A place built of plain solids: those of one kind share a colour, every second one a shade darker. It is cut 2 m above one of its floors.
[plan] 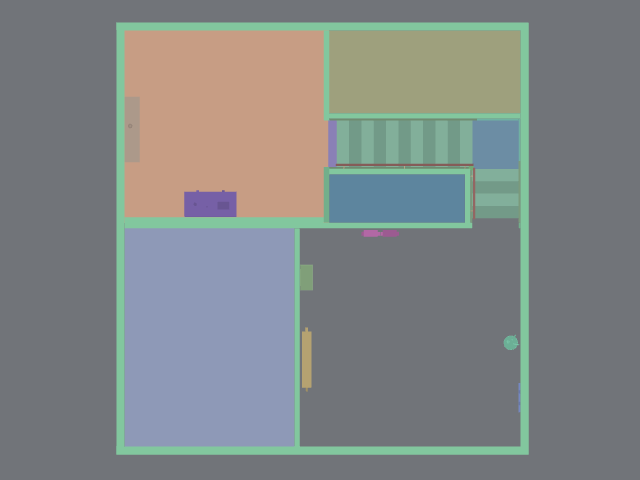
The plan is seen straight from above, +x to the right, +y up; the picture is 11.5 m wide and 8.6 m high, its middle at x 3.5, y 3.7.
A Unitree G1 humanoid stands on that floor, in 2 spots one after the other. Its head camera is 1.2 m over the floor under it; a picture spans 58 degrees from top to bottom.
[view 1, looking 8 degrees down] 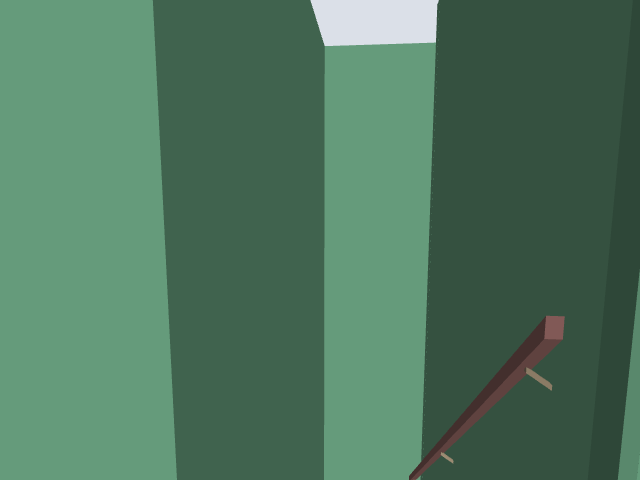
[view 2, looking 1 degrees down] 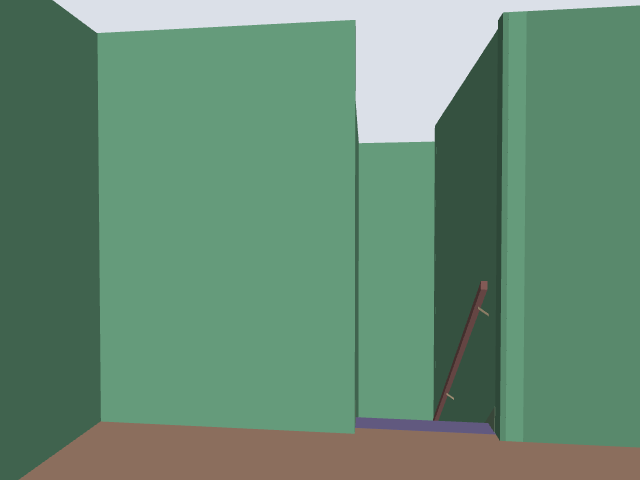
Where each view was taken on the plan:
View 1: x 2.80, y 5.47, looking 6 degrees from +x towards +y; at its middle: wall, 3.93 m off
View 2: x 1.00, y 5.78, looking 6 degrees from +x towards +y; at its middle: wall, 2.58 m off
